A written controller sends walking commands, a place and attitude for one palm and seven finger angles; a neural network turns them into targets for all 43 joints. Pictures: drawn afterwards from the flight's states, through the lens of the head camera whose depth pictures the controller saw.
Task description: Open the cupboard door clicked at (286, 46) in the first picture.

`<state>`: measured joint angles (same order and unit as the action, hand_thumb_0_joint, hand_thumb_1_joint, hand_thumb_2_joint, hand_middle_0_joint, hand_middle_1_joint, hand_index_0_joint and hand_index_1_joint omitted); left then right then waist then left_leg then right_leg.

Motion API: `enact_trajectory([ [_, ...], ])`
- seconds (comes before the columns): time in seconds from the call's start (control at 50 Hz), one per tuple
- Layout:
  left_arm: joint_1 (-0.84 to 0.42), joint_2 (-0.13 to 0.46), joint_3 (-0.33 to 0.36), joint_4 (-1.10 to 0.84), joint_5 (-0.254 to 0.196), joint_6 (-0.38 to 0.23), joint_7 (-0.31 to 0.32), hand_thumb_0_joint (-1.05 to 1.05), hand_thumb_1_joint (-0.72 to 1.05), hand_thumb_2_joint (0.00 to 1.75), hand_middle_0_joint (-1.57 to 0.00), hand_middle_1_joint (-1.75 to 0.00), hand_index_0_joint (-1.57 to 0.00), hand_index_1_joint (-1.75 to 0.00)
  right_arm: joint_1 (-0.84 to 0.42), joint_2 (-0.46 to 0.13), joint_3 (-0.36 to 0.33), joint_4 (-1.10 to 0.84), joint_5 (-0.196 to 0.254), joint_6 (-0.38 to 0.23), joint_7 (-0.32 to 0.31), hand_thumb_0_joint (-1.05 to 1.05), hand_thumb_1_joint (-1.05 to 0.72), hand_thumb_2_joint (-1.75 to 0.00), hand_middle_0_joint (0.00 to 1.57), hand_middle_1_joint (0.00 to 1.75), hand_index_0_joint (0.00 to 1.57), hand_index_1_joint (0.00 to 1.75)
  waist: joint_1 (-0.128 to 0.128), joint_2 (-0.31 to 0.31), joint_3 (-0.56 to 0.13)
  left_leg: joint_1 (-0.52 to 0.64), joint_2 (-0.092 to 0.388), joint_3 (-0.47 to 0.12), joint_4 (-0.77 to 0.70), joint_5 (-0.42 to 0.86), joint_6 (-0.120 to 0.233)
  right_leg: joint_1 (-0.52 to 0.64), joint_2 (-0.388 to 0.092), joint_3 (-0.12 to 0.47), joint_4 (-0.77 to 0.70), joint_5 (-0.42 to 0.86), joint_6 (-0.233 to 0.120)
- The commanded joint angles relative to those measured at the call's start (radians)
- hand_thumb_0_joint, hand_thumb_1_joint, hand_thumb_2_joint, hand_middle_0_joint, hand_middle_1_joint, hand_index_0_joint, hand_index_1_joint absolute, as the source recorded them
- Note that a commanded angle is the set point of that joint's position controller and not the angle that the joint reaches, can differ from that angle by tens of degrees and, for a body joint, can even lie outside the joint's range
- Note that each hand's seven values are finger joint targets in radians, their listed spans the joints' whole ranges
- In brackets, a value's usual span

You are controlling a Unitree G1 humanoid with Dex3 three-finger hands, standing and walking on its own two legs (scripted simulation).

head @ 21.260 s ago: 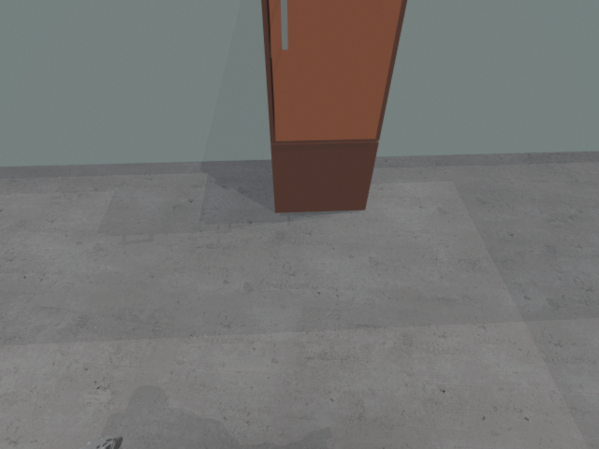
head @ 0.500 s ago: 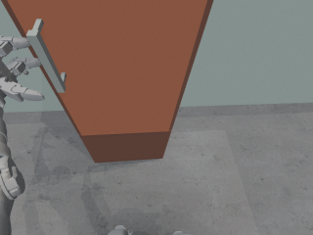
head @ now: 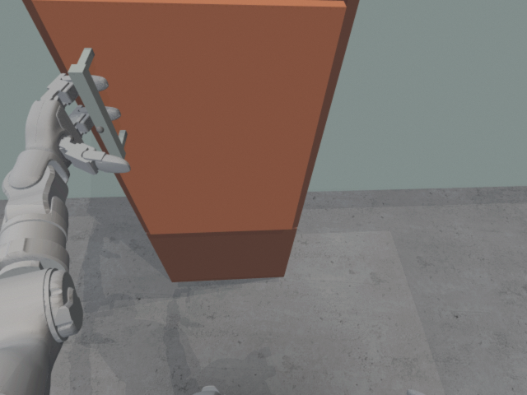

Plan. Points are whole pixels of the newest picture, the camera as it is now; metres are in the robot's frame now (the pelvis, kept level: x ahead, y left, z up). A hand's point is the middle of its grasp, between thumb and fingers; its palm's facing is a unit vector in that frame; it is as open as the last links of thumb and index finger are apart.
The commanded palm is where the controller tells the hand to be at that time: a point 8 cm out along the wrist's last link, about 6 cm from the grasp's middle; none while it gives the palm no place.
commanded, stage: slide the fingers in behind the handle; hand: left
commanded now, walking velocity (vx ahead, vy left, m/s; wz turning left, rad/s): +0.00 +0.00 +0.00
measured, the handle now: (104, 110) +0.51 +0.24 +0.13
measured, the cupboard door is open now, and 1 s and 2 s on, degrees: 0 0 5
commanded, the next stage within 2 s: close the thumb around the handle in 0.78 s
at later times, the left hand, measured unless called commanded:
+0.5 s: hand (116, 129) +0.47 +0.21 +0.13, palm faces +0.04 -1.00 +0.01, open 13.9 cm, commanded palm +0.44 +0.26 +0.13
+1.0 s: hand (111, 131) +0.47 +0.22 +0.13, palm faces +0.02 -1.00 +0.01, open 13.7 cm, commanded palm +0.44 +0.26 +0.13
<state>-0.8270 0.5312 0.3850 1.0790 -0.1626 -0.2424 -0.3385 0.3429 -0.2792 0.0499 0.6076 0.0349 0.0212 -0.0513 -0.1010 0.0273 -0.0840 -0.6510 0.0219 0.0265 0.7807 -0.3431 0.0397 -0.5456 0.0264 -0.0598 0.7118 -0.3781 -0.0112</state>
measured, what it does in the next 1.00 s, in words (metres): stands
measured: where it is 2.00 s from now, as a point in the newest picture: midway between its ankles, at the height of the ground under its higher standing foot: outside the picture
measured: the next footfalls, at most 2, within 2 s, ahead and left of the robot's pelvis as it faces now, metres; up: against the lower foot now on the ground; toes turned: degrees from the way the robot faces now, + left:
none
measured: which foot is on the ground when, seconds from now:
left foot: down 0.00-1.00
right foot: down 0.00-1.00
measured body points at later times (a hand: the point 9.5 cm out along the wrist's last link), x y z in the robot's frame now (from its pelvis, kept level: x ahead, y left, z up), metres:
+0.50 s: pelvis +0.00 -0.01 +0.00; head +0.06 -0.01 +0.45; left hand +0.46 +0.26 +0.14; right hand +0.02 -0.28 -0.11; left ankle +0.02 +0.09 -0.71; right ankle -0.02 -0.12 -0.71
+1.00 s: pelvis +0.00 +0.00 +0.00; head +0.07 +0.01 +0.45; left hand +0.46 +0.27 +0.13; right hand +0.05 -0.27 -0.11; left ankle +0.02 +0.09 -0.71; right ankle -0.02 -0.12 -0.71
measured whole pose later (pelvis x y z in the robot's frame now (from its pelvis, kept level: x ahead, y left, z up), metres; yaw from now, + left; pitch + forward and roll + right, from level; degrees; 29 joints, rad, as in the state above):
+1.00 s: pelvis +0.00 +0.00 +0.00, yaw +0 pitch +12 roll -2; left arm -0.81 0.50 0.36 1.07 -0.17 -0.25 -0.31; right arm 0.37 -0.28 0.04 0.63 0.04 0.03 -0.05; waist -0.10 0.03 -0.08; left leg -0.64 0.02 0.03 0.77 -0.34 0.04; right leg -0.53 0.03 -0.06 0.70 -0.38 -0.01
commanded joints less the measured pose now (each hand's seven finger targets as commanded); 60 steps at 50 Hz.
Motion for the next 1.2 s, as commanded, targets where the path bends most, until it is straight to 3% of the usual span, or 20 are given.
enact_trajectory([
  [0.0,-0.420,0.299,0.056,-0.191,-0.018,-0.065,0.010,0.00,-0.50,0.30,-0.30,-1.20,-0.30,-1.20,0.109,-0.176,-0.068,-0.067,0.005,-0.020,-0.018,0.00,-0.90,-0.90,0.20,0.30,0.20,0.30,0.001,0.050,-0.368,0.358,0.001,-0.074,-0.074,0.322,0.000,0.034,0.022,0.030,-0.074,0.328,-0.007],
  [0.08,-0.443,0.330,0.062,-0.178,-0.014,-0.057,0.007,0.00,-0.50,0.30,-0.30,-1.20,-0.30,-1.20,0.110,-0.177,-0.068,-0.066,0.010,-0.013,-0.024,0.00,-0.90,-0.90,0.20,0.30,0.20,0.30,-0.009,0.047,-0.328,0.303,-0.005,-0.060,-0.081,0.265,0.008,0.051,0.018,0.042,-0.088,0.317,-0.003],
  [0.14,-0.468,0.292,0.042,-0.234,-0.023,-0.081,0.008,0.00,-0.50,0.30,-0.30,-1.20,-0.30,-1.20,0.114,-0.172,-0.073,-0.061,0.008,-0.020,-0.023,0.00,-0.90,-0.90,0.20,0.30,0.20,0.30,-0.012,0.084,-0.383,0.359,-0.005,-0.062,-0.074,0.292,0.007,0.049,0.021,0.044,-0.087,0.328,-0.005],
  [0.18,-0.472,0.266,0.023,-0.220,-0.029,-0.082,0.007,0.00,-0.50,0.30,-0.30,-1.20,-0.30,-1.20,0.117,-0.171,-0.072,-0.052,0.009,-0.020,-0.023,0.00,-0.90,-0.90,0.20,0.30,0.20,0.30,-0.026,0.072,-0.361,0.359,-0.002,-0.064,-0.078,0.278,0.008,0.031,0.023,0.041,-0.093,0.314,-0.004],
  [0.26,-0.448,0.284,0.039,-0.196,-0.027,-0.070,0.013,0.00,-0.50,0.30,-0.30,-1.20,-0.30,-1.20,0.126,-0.175,-0.075,-0.042,0.009,-0.020,-0.023,0.00,-0.90,-0.90,0.20,0.30,0.20,0.30,-0.015,0.058,-0.355,0.328,-0.005,-0.060,-0.082,0.269,0.011,0.051,0.020,0.045,-0.094,0.318,-0.003],
  [0.3,-0.475,0.224,-0.005,-0.227,-0.025,-0.069,0.019,0.00,-0.50,0.30,-0.30,-1.20,-0.30,-1.20,0.122,-0.167,-0.076,-0.043,0.007,-0.024,-0.017,0.00,-0.90,-0.90,0.20,0.30,0.20,0.30,-0.023,0.095,-0.356,0.360,-0.006,-0.062,-0.082,0.270,0.008,0.024,0.021,0.040,-0.097,0.306,-0.004],
  [0.32,-0.438,0.265,0.039,-0.215,-0.026,-0.073,0.028,0.00,-0.50,0.30,-0.30,-1.20,-0.30,-1.20,0.130,-0.171,-0.080,-0.043,0.006,-0.022,-0.018,0.00,-0.90,-0.90,0.20,0.30,0.20,0.30,-0.010,0.037,-0.365,0.341,-0.006,-0.061,-0.076,0.282,0.012,0.053,0.024,0.041,-0.093,0.318,-0.006],
  [0.4,-0.424,0.294,0.064,-0.207,-0.018,-0.070,0.046,0.00,-0.50,0.30,-0.30,-1.20,-0.30,-1.20,0.128,-0.171,-0.079,-0.047,0.007,-0.022,-0.016,0.00,-0.90,-0.90,0.20,0.30,0.20,0.30,-0.003,0.045,-0.364,0.318,-0.008,-0.049,-0.083,0.274,0.012,0.077,0.020,0.049,-0.093,0.337,-0.001],
  [0.46,-0.449,0.289,0.040,-0.177,-0.009,-0.067,0.039,0.00,-0.50,0.30,-0.30,-1.20,-0.30,-1.20,0.122,-0.170,-0.073,-0.049,0.011,-0.018,-0.019,0.00,-0.90,-0.90,0.20,0.30,0.20,0.30,-0.023,0.032,-0.315,0.276,-0.011,-0.041,-0.084,0.236,0.018,0.072,0.016,0.059,-0.102,0.332,0.004],
  [0.52,-0.469,0.321,0.060,-0.185,-0.010,-0.077,0.029,0.00,-0.50,0.30,-0.30,-1.20,-0.30,-1.20,0.131,-0.173,-0.073,-0.045,0.009,-0.018,-0.024,0.00,-0.90,-0.90,0.20,0.30,0.20,0.30,-0.020,0.049,-0.348,0.301,-0.010,-0.049,-0.079,0.255,0.016,0.075,0.018,0.056,-0.094,0.333,-0.002],
  [0.54,-0.459,0.283,0.035,-0.186,-0.014,-0.078,0.024,0.00,-0.50,0.30,-0.30,-1.20,-0.30,-1.20,0.125,-0.168,-0.075,-0.049,0.010,-0.019,-0.023,0.00,-0.90,-0.90,0.20,0.30,0.20,0.30,-0.022,0.067,-0.359,0.323,-0.009,-0.047,-0.078,0.274,0.014,0.065,0.018,0.054,-0.093,0.346,0.000],
  [0.58,-0.438,0.305,0.063,-0.191,-0.023,-0.079,0.020,0.00,-0.50,0.30,-0.30,-1.20,-0.30,-1.20,0.127,-0.171,-0.075,-0.050,0.008,-0.020,-0.022,0.00,-0.90,-0.90,0.20,0.30,0.20,0.30,-0.009,0.059,-0.379,0.332,-0.007,-0.049,-0.076,0.292,0.011,0.075,0.019,0.051,-0.088,0.359,-0.001],
  [0.62,-0.448,0.248,0.021,-0.196,-0.030,-0.079,0.015,0.00,-0.50,0.30,-0.30,-1.20,-0.30,-1.20,0.124,-0.166,-0.072,-0.054,0.008,-0.021,-0.020,0.00,-0.90,-0.90,0.20,0.30,0.20,0.30,-0.022,0.059,-0.361,0.336,-0.009,-0.047,-0.071,0.306,0.014,0.062,0.021,0.049,-0.088,0.368,-0.001],
  [0.66,-0.429,0.291,0.052,-0.177,-0.024,-0.073,0.019,0.00,-0.50,0.30,-0.30,-1.20,-0.30,-1.20,0.123,-0.172,-0.073,-0.052,0.009,-0.017,-0.021,0.00,-0.90,-0.90,0.20,0.30,0.20,0.30,-0.012,0.063,-0.352,0.327,-0.007,-0.050,-0.075,0.286,0.011,0.051,0.021,0.048,-0.089,0.346,-0.001],
  [0.76,-0.427,0.261,0.035,-0.238,-0.027,-0.085,0.019,0.00,-0.50,0.30,-0.30,-1.20,-0.30,-1.20,0.118,-0.169,-0.078,-0.056,0.009,-0.019,-0.019,0.00,-0.90,-0.90,0.20,0.30,0.20,0.30,-0.007,0.095,-0.400,0.387,-0.003,-0.060,-0.070,0.345,0.005,0.047,0.023,0.041,-0.078,0.369,-0.007],
  [0.82,-0.432,0.231,0.017,-0.203,-0.036,-0.071,0.020,0.00,-0.50,0.30,-0.30,-1.20,-0.30,-1.20,0.120,-0.170,-0.075,-0.050,0.009,-0.016,-0.019,0.00,-0.90,-0.90,0.20,0.30,0.20,0.30,-0.020,0.044,-0.337,0.360,-0.003,-0.062,-0.072,0.329,0.009,0.027,0.025,0.034,-0.087,0.349,-0.006],
  [0.84,-0.451,0.261,0.033,-0.217,-0.030,-0.072,0.023,0.00,-0.50,0.30,-0.30,-1.20,-0.30,-1.20,0.118,-0.174,-0.077,-0.047,0.008,-0.016,-0.020,0.00,-0.90,-0.90,0.20,0.30,0.20,0.30,-0.016,0.056,-0.352,0.364,0.000,-0.067,-0.077,0.323,0.005,0.025,0.023,0.034,-0.084,0.340,-0.005],
  [0.86,-0.458,0.233,0.013,-0.234,-0.028,-0.071,0.025,0.00,-0.50,0.30,-0.30,-1.20,-0.30,-1.20,0.116,-0.170,-0.078,-0.050,0.008,-0.017,-0.019,0.00,-0.90,-0.90,0.20,0.30,0.20,0.30,-0.020,0.078,-0.366,0.387,0.000,-0.066,-0.075,0.337,0.005,0.019,0.024,0.034,-0.083,0.346,-0.005],
  [1.0,-0.459,0.190,-0.008,-0.243,-0.023,-0.075,0.048,0.00,-0.11,0.47,-0.33,-1.24,-0.33,-1.24,0.114,-0.168,-0.079,-0.043,0.004,-0.023,-0.014,0.00,-0.90,-0.90,0.20,0.30,0.20,0.30,-0.018,0.088,-0.363,0.421,0.007,-0.086,-0.081,0.343,-0.007,-0.020,0.025,0.019,-0.078,0.305,-0.011],
  [1.18,-0.425,0.240,0.031,-0.215,-0.012,-0.076,0.055,0.00,0.40,0.68,-0.36,-1.30,-0.36,-1.30,0.118,-0.170,-0.076,-0.048,0.002,-0.018,-0.012,0.00,-0.90,-0.90,0.20,0.30,0.20,0.30,-0.003,0.058,-0.363,0.379,0.003,-0.077,-0.078,0.341,-0.003,0.023,0.026,0.026,-0.075,0.329,-0.010],
])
